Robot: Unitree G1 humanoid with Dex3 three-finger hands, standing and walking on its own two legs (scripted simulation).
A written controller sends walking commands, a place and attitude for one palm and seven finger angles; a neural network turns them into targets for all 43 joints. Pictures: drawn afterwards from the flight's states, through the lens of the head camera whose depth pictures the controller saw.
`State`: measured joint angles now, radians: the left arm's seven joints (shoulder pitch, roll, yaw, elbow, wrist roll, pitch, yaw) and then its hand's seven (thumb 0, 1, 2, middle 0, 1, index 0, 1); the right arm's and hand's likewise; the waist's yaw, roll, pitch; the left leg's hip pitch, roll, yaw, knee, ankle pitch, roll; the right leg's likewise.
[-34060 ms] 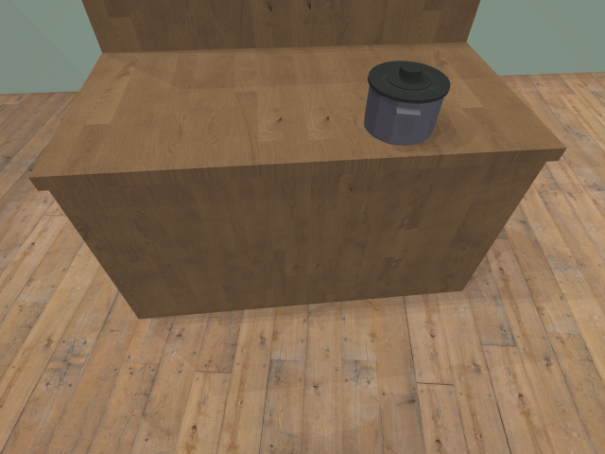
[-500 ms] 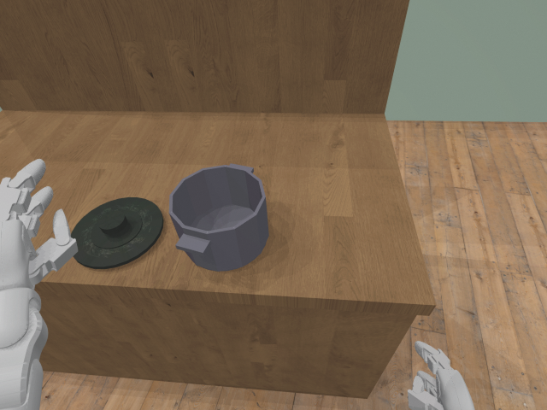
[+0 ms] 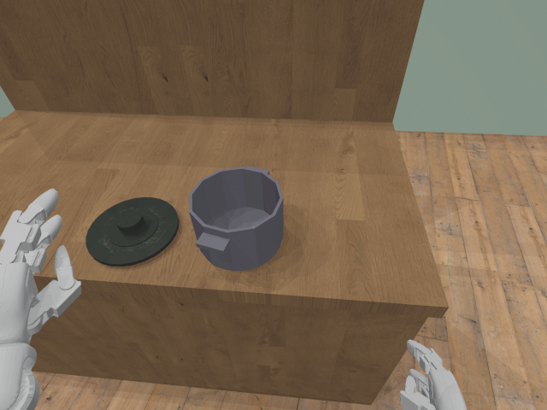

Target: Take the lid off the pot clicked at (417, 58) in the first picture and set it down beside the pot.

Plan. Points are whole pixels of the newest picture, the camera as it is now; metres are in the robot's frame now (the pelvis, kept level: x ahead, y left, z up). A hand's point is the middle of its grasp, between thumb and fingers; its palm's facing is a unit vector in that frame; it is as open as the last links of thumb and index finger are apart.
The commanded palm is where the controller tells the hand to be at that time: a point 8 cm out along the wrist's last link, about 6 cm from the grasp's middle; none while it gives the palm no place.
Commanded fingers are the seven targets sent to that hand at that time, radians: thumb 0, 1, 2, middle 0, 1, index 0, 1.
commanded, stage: draw the hand back to the body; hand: left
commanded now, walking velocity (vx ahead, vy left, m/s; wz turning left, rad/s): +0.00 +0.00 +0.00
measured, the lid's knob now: (129, 220) +0.46 +0.36 -0.02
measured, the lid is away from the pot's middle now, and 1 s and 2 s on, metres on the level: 0.23 0.23 0.23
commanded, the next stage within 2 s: step back with the hand held close in 0.26 s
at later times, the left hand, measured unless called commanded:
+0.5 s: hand (46, 283) +0.19 +0.27 +0.17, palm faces +0.40 -0.81 -0.42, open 7.5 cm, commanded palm +0.13 +0.29 +0.17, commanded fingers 0.00 0.90 0.90 -0.20 -0.30 -0.20 -0.30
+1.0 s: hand (25, 344) +0.14 +0.27 +0.15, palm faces +0.33 -0.82 -0.47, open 7.4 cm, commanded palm +0.08 +0.31 +0.17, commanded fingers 0.00 0.90 0.90 -0.20 -0.30 -0.20 -0.30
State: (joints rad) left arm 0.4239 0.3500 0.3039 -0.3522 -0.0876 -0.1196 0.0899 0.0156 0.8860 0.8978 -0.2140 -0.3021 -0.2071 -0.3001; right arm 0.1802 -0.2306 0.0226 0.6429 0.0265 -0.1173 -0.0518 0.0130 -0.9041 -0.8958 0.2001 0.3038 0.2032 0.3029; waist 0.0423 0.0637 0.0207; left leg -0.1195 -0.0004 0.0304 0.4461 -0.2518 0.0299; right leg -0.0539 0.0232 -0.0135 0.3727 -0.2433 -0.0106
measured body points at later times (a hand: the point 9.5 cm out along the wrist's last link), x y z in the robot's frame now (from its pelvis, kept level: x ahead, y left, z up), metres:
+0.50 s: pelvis +0.00 +0.02 +0.00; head +0.00 +0.02 +0.45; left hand +0.17 +0.31 +0.20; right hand +0.19 -0.20 -0.07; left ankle +0.00 +0.10 -0.74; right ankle -0.02 -0.12 -0.74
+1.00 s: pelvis -0.06 +0.03 -0.02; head -0.05 +0.04 +0.43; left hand +0.11 +0.31 +0.18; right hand +0.10 -0.19 -0.10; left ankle +0.00 +0.10 -0.74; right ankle -0.02 -0.12 -0.74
